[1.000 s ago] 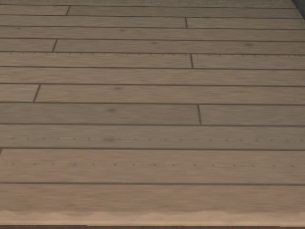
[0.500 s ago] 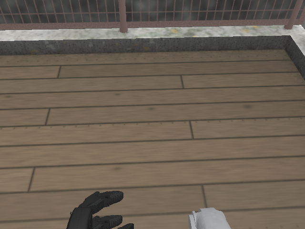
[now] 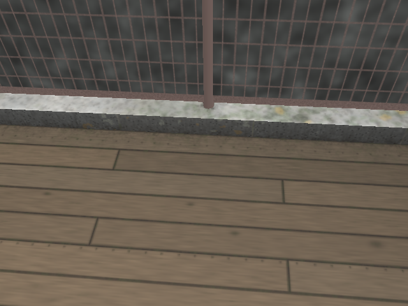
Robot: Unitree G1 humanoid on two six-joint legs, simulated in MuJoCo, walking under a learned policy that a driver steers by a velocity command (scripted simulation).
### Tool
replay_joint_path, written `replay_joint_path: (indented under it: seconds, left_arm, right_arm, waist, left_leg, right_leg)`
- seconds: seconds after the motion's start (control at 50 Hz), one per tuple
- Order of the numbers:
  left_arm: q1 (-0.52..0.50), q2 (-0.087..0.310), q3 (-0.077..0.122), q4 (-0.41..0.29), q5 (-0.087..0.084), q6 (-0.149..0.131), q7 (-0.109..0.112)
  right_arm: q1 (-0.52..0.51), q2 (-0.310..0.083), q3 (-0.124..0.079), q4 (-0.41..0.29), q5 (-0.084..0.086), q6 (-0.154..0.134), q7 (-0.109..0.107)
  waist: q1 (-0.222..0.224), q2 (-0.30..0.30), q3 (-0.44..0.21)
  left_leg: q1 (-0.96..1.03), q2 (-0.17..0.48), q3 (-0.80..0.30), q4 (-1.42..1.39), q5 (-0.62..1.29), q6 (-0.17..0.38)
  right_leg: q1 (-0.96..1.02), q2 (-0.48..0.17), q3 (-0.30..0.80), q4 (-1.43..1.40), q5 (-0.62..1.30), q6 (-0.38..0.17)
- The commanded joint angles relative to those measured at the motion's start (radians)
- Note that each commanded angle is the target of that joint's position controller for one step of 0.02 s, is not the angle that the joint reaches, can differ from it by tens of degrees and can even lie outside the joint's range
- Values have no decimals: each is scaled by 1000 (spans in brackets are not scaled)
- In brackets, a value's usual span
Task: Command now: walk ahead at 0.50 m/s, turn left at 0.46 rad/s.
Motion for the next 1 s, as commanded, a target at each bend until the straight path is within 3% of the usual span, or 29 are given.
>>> replay_joint_path:
  seconds: [0.02,0.08,0.12,0.16,0.18,0.2,0.22,0.24,0.26,0.28,0.32,0.36,0.42,0.48,0.56,0.62,0.66,0.68,0.7,0.72,0.74,0.76,0.78,0.8,0.84,0.88,0.92,0.96,1.0]
  left_arm:
    - [-18,106,21,-83,-1,-18,19]
    - [18,128,25,-94,-10,6,37]
    - [30,151,29,-100,-8,30,50]
    - [25,192,42,-116,-5,63,49]
    - [2,189,41,-135,-12,73,48]
    - [3,126,25,-172,-7,71,47]
    - [9,53,11,-247,-33,66,41]
    - [-38,99,15,-249,-16,57,35]
    - [-83,91,7,-256,-26,46,30]
    - [-74,91,3,-246,-24,40,29]
    - [-57,109,7,-231,4,71,23]
    - [-27,96,5,-214,13,107,20]
    - [-37,73,-7,-201,9,127,14]
    - [-107,62,-16,-205,9,135,9]
    - [-179,53,-24,-222,2,138,14]
    - [-178,60,-23,-222,8,131,23]
    - [-114,61,-21,-204,7,120,32]
    - [-55,59,-20,-186,11,109,38]
    - [8,99,-13,-170,14,93,45]
    - [46,165,-3,-173,13,84,48]
    - [38,121,-14,-169,-12,95,48]
    - [8,76,-34,-176,-15,101,43]
    - [-42,70,-40,-183,-7,105,42]
    - [-85,70,-43,-186,0,111,46]
    - [-152,86,-40,-185,2,123,53]
    - [-153,98,-33,-175,-6,133,49]
    - [-115,96,-28,-155,-15,139,43]
    - [-111,90,-22,-149,-22,145,33]
    - [-101,79,-22,-129,-9,138,28]
  right_arm:
    - [-55,-27,-7,-23,3,-7,26]
    - [-71,-51,-16,-35,-6,13,39]
    - [-25,-83,-25,-38,-20,26,26]
    - [99,-130,-45,-9,-23,19,17]
    - [227,-149,-57,30,-40,2,8]
    - [312,-217,-74,36,-54,-6,-4]
    - [228,-306,-91,7,-51,-6,-10]
    - [251,-271,-90,-11,-7,-3,-17]
    - [216,-225,-74,-9,-6,-6,-25]
    - [193,-172,-54,3,-5,-11,-22]
    - [130,-120,-30,-8,-1,-20,-28]
    - [156,-139,-23,10,-1,-36,-31]
    - [189,-156,-17,35,-8,-37,-32]
    - [204,-134,-3,50,-8,-26,-36]
    - [244,-131,5,73,-15,-18,-43]
    - [239,-129,11,86,-21,-14,-48]
    - [208,-134,11,92,-13,-14,-50]
    - [185,-135,13,93,-3,-16,-52]
    - [191,-131,16,85,-1,-26,-52]
    - [287,-90,23,80,0,-26,-53]
    - [350,-70,23,124,12,2,-55]
    - [287,-95,19,117,-2,25,-57]
    - [238,-94,19,112,-11,38,-53]
    - [212,-89,20,114,-12,49,-49]
    - [235,-71,28,132,-12,62,-44]
    - [275,-57,35,171,-12,63,-46]
    - [250,-85,34,173,-26,57,-48]
    - [206,-111,31,170,-22,46,-53]
    - [201,-91,35,188,-13,31,-56]
  waist:
    - [17,-100,39]
    - [25,-162,33]
    - [-2,-189,11]
    - [-59,-183,-39]
    - [-124,-134,-82]
    - [-142,-41,-158]
    - [-56,211,-173]
    - [-97,20,-229]
    - [-87,-12,-168]
    - [-46,-66,-87]
    - [3,-55,-41]
    - [19,-29,-37]
    - [16,25,-39]
    - [-14,69,-20]
    - [-51,68,-5]
    - [-49,57,24]
    - [-17,48,30]
    - [21,21,21]
    - [36,-33,-34]
    - [-18,-156,-111]
    - [-12,-236,-175]
    - [-4,-204,-125]
    - [-10,-161,-64]
    - [-26,-130,-37]
    - [-66,-151,1]
    - [-73,-140,-5]
    - [-50,-106,34]
    - [-18,-15,134]
    - [-5,21,114]
  left_leg:
    - [156,-9,131,-269,27,5]
    - [257,-63,188,-424,-60,26]
    - [297,-104,209,-454,-174,59]
    - [426,-152,201,-528,-279,100]
    - [615,-149,138,-631,-213,121]
    - [860,34,-85,-565,-184,155]
    - [1068,300,-618,-657,94,334]
    - [1050,321,-577,-689,349,357]
    - [976,299,-417,-679,505,333]
    - [852,249,-313,-700,555,268]
    - [729,180,-201,-747,575,193]
    - [703,153,-139,-760,689,156]
    - [734,104,-61,-757,756,103]
    - [744,64,-16,-756,686,57]
    - [795,93,-31,-736,650,69]
    - [781,116,-56,-697,638,77]
    - [759,122,-74,-634,619,72]
    - [728,100,-68,-573,582,49]
    - [675,58,-62,-505,424,10]
    - [595,-22,-25,-393,-11,-24]
    - [587,-109,7,-303,-477,-45]
    - [548,-107,-21,-269,-656,-45]
    - [537,-102,-28,-256,-661,-52]
    - [553,-87,-29,-276,-619,-60]
    - [636,-71,-9,-409,-493,-71]
    - [718,-91,27,-573,-325,-67]
    - [750,-41,-36,-654,-256,-50]
    - [563,14,-108,-708,-397,-30]
    - [510,19,-110,-744,-375,-33]
  right_leg:
    - [64,-172,20,-202,584,-36]
    - [194,-217,-22,-123,856,-20]
    - [278,-259,-28,2,1091,-21]
    - [279,-279,-30,235,1145,-26]
    - [162,-252,-35,445,992,-12]
    - [-102,-219,-16,709,550,1]
    - [-541,24,41,1095,-227,69]
    - [-591,-20,242,1150,-145,73]
    - [-595,-57,265,1135,-77,68]
    - [-548,-82,263,1040,-44,65]
    - [-475,-98,262,929,-41,73]
    - [-448,-89,245,854,-27,81]
    - [-483,-79,212,740,67,79]
    - [-482,-74,191,594,151,75]
    - [-460,-67,184,441,187,62]
    - [-384,-45,191,340,144,43]
    - [-284,-24,193,231,128,18]
    - [-176,-22,200,107,234,2]
    - [-23,-102,283,69,563,-16]
    - [114,-286,446,131,1008,-108]
    - [87,-396,563,102,1090,-262]
    - [18,-395,609,27,895,-279]
    - [-50,-360,579,-21,699,-255]
    - [-107,-318,536,-60,526,-214]
    - [-207,-224,433,-104,266,-126]
    - [-230,-165,375,-94,75,-76]
    - [-302,-148,381,-119,-171,-13]
    - [-258,-98,342,-94,-132,18]
    - [-138,-99,335,-29,20,5]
